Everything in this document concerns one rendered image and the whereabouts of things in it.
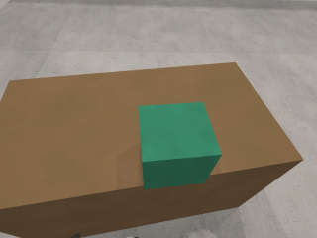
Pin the pedestal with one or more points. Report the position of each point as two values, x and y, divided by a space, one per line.
71 158

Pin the carton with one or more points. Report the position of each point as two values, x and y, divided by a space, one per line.
178 144

